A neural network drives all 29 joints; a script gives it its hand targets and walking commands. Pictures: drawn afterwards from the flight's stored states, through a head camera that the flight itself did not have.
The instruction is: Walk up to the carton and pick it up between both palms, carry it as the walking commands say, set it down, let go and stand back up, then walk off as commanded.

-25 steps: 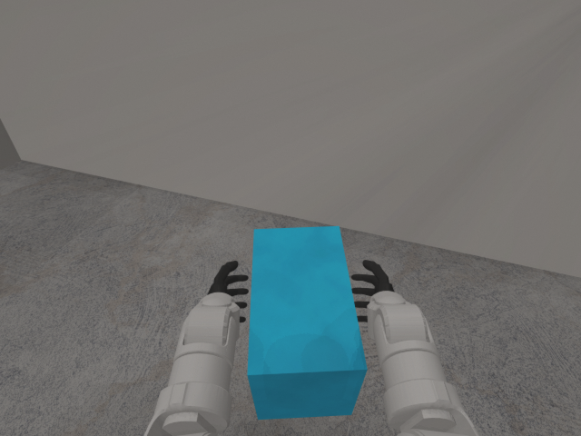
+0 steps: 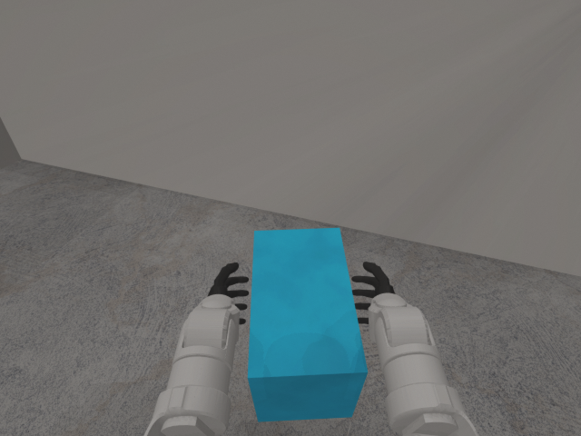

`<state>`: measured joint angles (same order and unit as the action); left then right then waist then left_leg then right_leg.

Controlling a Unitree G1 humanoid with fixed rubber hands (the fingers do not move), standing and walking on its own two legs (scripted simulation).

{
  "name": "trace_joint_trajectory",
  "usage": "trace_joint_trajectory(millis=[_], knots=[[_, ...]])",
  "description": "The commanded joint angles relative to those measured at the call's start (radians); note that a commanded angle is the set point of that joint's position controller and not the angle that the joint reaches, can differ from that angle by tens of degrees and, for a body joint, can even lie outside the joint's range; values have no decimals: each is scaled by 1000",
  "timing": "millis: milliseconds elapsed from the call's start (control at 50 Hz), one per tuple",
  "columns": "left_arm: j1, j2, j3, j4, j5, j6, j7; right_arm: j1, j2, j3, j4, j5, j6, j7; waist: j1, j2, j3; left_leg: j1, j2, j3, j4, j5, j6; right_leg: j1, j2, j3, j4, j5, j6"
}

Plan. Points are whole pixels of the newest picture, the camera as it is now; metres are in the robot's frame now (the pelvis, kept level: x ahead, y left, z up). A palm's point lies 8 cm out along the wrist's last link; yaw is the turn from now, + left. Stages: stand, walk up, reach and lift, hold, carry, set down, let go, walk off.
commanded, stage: hold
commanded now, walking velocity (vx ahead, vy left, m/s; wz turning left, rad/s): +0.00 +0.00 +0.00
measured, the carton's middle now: (300, 320) +0.34 +0.00 -0.02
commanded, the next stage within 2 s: carry in 0.30 s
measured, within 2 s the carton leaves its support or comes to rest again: neither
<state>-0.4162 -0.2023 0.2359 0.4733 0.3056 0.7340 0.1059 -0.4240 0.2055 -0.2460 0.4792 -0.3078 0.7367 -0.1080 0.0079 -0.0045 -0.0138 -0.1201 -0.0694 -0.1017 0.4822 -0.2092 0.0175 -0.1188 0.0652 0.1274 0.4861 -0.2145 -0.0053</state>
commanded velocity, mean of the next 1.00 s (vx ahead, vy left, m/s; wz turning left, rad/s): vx -0.18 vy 0.00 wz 0.00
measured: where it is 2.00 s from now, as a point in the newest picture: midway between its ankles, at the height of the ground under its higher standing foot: outside the picture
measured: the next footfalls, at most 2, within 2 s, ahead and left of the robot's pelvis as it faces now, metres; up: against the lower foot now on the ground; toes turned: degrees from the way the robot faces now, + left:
right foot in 0.94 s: -0.13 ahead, -0.10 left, +0.00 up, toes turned -9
left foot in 1.26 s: -0.19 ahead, +0.15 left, +0.00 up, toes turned +0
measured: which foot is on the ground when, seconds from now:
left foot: down 0.00-0.96, up 0.98-1.00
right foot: down 0.00-0.70, up 0.72-0.92, down 0.94-1.00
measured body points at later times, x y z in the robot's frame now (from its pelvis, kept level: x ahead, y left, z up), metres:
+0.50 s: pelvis -0.02 +0.00 -0.01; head -0.03 +0.00 +0.44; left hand +0.32 +0.11 +0.05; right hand +0.32 -0.13 +0.05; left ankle +0.04 +0.11 -0.74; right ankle +0.04 -0.12 -0.74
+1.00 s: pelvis -0.13 +0.00 -0.02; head -0.10 -0.01 +0.43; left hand +0.21 +0.10 +0.07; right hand +0.20 -0.13 +0.06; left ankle +0.02 +0.11 -0.73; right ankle -0.17 -0.10 -0.74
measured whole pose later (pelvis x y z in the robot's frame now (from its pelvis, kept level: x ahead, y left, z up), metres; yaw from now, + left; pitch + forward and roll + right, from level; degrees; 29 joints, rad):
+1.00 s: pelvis -0.13 +0.00 -0.02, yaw -5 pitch +5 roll -2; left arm -0.49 -0.23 0.15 -0.04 0.10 1.20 0.38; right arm -0.49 0.23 -0.15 -0.05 -0.16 1.21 -0.29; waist 0.05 0.07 -0.03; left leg -0.63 0.05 0.00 0.61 -0.19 0.00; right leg -0.34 0.03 -0.07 0.61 -0.34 -0.03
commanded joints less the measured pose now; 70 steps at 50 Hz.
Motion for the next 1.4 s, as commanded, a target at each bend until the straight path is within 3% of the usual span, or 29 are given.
trace_joint_trajectory(millis=[0,260,280,340,400,440,500,580,640,660,700,720,740,760,800,860,900,940,960,980,1020,1080,1180,1240,1260,1280,1300,1340,1380], knots=[[-509,-1092,-447,-22,-275,-53,-268,-530,1097,437,-36,277,-62,265,0,4,-226,60,14,-7,-79,44,-5,-8,-8,-4,-91,24,-11],[-532,-1095,-436,-4,-270,-57,-267,-553,1088,426,-20,270,-69,267,0,7,-225,57,17,-9,-75,24,-6,-26,-9,-4,-88,-8,-16],[-563,-1032,-474,-36,-292,-57,-261,-593,1040,494,-97,297,-65,257,-12,24,-154,-158,166,-72,-76,-222,-10,-260,-155,54,-103,-245,-21],[-565,-1027,-506,-71,-344,-31,-241,-555,1018,511,-109,316,-38,240,-11,31,-253,-185,193,-75,-57,-101,4,-225,-154,21,-37,-115,-27],[-554,-1053,-603,-162,-422,6,-226,-548,1017,586,-214,387,3,226,-9,13,-376,-144,200,-32,50,211,18,-203,-172,12,57,204,-23],[-519,-1045,-651,-230,-459,51,-214,-524,1012,628,-277,435,47,215,-9,5,-443,-138,197,-15,121,304,30,-182,-183,24,101,329,-31],[-493,-1044,-701,-320,-507,125,-203,-529,1013,691,-356,503,121,205,-3,-20,-476,-185,181,-4,178,276,37,-158,-204,64,113,402,-47],[-474,-1038,-723,-439,-563,230,-185,-529,1009,746,-465,589,228,192,2,-108,-469,-249,97,67,268,84,23,-161,-266,157,48,420,-109],[-514,-1034,-730,-541,-598,312,-167,-550,1014,748,-538,640,314,185,-11,-111,-466,-180,89,71,204,-37,50,-277,-254,125,56,269,-103],[-516,-1036,-730,-560,-603,337,-164,-542,1018,742,-548,645,337,185,-15,-26,-455,-166,143,0,101,22,75,-321,-197,67,120,141,-71],[-540,-1040,-731,-578,-624,378,-164,-525,1022,732,-563,643,373,185,-28,293,-452,-165,437,-348,-143,231,215,-422,10,-124,544,-346,6],[-551,-1048,-742,-581,-628,391,-160,-538,1025,738,-589,645,392,186,-19,205,-448,-190,472,-352,-153,239,230,-418,-24,-115,684,-345,16],[-552,-1059,-738,-591,-637,404,-161,-546,1025,731,-596,637,409,184,-12,119,-448,-214,430,-282,-132,219,215,-392,-46,-103,732,-288,21],[-560,-1072,-735,-592,-649,418,-164,-548,1030,720,-601,626,422,182,-9,100,-440,-219,386,-208,-127,219,187,-381,-50,-120,698,-247,22],[-566,-1084,-725,-587,-663,441,-166,-545,1041,698,-604,610,440,175,-5,145,-461,-140,322,-114,-109,289,136,-339,-44,-158,506,-235,28],[-560,-1090,-693,-566,-662,467,-163,-530,1040,663,-589,591,463,167,-17,219,-493,-15,334,-125,-96,389,134,-280,-23,-194,259,-283,25],[-529,-1089,-664,-530,-649,482,-167,-499,1034,642,-555,569,472,159,-6,213,-502,-24,316,-95,-65,412,103,-159,-38,-225,9,-163,13],[-520,-1079,-647,-505,-645,491,-178,-493,1029,629,-534,562,474,151,-7,63,-469,-233,241,-17,72,273,31,24,-190,-53,-122,-9,4],[-467,-1092,-632,-472,-621,485,-181,-521,1020,650,-569,566,474,154,8,-256,-407,-445,109,121,203,-84,-39,13,-424,164,-59,397,-122],[-481,-1090,-641,-499,-634,491,-190,-522,1045,651,-566,571,476,153,6,-278,-385,-535,96,155,468,-357,-30,-11,-505,138,-25,796,-190],[-518,-1081,-650,-553,-633,490,-192,-569,1091,703,-603,615,466,154,11,-121,-381,-527,81,67,720,-319,-22,-9,-436,35,0,892,-181],[-551,-1063,-652,-609,-619,482,-182,-603,1091,732,-630,651,466,157,1,-136,-384,-545,94,125,671,-232,-62,71,-340,-67,67,872,-145],[-492,-1035,-614,-576,-575,486,-163,-575,1078,710,-574,654,493,161,14,-210,-453,-387,70,186,283,-249,-64,153,-341,-25,89,937,-151],[-491,-1045,-602,-537,-567,487,-154,-545,1089,675,-504,642,502,176,-5,-162,-472,-172,119,177,-71,46,-43,63,-300,-39,126,749,-87],[-491,-1051,-601,-532,-569,485,-151,-541,1077,654,-492,636,502,184,0,-43,-474,-35,228,65,-82,267,-18,-96,-262,-61,187,398,-39],[-552,-1051,-623,-581,-587,483,-150,-522,1067,629,-497,624,488,187,-18,238,-472,110,420,-115,32,863,98,-367,-168,-154,287,26,24],[-583,-1073,-642,-571,-593,483,-147,-520,1079,621,-495,625,483,192,-24,352,-477,119,518,-187,20,1060,189,-463,-82,-193,500,-421,33],[-616,-1106,-677,-599,-612,476,-149,-550,1077,625,-539,614,481,198,-16,166,-445,24,450,-100,3,845,174,-443,-87,-101,697,-359,23],[-631,-1125,-694,-611,-637,478,-156,-550,1071,617,-578,593,473,192,-10,178,-423,-16,366,11,-6,663,141,-439,-97,-132,660,-265,38]])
